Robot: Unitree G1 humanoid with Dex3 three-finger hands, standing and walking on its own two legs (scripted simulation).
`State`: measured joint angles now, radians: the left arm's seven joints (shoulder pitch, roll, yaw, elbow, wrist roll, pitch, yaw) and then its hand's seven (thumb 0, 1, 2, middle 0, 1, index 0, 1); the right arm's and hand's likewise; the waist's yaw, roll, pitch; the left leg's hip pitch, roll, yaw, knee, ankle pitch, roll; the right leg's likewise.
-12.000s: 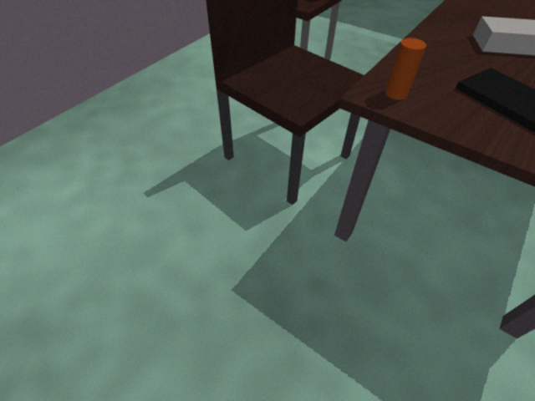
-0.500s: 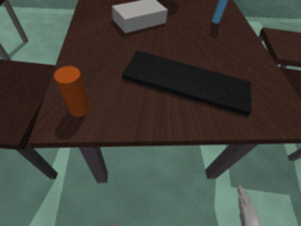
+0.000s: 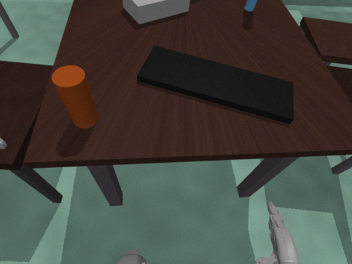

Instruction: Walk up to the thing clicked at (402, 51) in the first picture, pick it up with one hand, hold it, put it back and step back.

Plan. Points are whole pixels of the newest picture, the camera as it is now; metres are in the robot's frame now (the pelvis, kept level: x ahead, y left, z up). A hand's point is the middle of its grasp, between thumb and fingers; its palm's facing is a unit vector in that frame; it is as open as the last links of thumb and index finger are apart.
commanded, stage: approach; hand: left
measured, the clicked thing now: (78, 99) +0.47 +0.22 +0.06
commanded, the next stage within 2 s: close in in 0.02 s
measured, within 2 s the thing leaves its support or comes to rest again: leaves its support in 1.92 s
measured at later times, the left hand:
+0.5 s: hand (66, 112) +0.44 +0.25 +0.04, palm faces +0.20 -0.98 +0.01, open 17.7 cm
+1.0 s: hand (84, 111) +0.45 +0.22 +0.04, palm faces +0.21 -0.98 +0.00, open 17.5 cm
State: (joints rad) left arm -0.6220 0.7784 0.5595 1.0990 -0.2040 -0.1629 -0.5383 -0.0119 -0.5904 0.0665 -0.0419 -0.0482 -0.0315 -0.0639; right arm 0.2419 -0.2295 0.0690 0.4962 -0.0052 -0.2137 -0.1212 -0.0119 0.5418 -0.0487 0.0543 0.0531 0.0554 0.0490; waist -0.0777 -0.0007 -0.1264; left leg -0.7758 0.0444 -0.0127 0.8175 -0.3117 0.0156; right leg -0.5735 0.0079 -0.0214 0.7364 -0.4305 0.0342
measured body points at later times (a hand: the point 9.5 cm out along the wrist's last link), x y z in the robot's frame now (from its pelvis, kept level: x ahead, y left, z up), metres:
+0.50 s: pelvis +0.00 -0.01 -0.02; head +0.09 +0.02 +0.42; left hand +0.43 +0.30 +0.05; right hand +0.15 -0.26 -0.06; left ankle +0.04 +0.10 -0.70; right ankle -0.05 -0.15 -0.70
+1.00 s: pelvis -0.01 -0.01 -0.03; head +0.08 +0.01 +0.41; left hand +0.43 +0.27 +0.04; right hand +0.13 -0.27 -0.06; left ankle +0.04 +0.10 -0.70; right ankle -0.05 -0.15 -0.70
